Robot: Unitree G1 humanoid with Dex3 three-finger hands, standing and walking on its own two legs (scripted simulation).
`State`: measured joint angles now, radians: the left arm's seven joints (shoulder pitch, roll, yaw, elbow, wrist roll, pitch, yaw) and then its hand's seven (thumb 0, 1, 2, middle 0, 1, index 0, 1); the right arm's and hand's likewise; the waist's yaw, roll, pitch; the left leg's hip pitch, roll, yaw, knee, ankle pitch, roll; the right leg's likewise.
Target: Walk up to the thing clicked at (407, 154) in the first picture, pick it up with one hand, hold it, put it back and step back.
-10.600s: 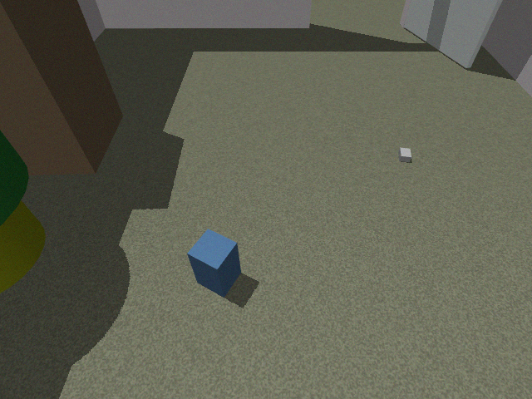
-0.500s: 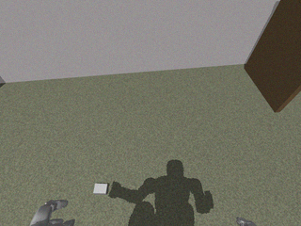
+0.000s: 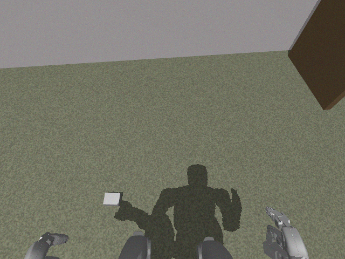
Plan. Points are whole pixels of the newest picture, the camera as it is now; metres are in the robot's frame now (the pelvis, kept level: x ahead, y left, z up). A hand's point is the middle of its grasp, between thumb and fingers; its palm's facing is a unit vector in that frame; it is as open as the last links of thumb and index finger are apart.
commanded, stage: rise first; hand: left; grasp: from above
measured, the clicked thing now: (112, 199) +0.41 +0.30 -0.66
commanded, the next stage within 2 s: none
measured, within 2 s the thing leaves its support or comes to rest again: neither
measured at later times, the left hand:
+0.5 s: hand (73, 233) +0.22 +0.32 -0.31, palm faces -0.44 -0.52 -0.73, open 13.2 cm
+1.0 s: hand (81, 213) +0.31 +0.36 -0.44, palm faces -0.49 -0.18 -0.85, open 13.6 cm
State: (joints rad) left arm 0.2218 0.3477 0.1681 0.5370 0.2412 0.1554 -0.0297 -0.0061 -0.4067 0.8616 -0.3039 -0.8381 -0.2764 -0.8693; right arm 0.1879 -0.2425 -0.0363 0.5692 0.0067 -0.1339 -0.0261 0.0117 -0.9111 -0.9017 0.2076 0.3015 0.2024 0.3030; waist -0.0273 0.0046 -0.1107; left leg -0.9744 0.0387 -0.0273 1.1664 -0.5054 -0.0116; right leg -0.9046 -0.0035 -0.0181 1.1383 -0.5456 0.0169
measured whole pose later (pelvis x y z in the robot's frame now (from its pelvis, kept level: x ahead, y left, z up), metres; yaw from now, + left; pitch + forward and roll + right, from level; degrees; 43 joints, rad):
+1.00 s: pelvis -0.09 +0.00 -0.32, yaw -7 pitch +30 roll -7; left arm -0.60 0.88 0.33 1.15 1.08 -0.54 0.11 -0.01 -0.41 0.96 -0.17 -0.89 -0.16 -0.90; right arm 0.09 -0.29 0.00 0.77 -0.12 -0.01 0.11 0.01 -0.87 -0.89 0.21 0.30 0.20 0.30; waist -0.07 -0.03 -0.04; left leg -2.22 0.04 -0.16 2.31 -0.63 -0.02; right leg -2.10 0.04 -0.08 2.26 -0.69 0.03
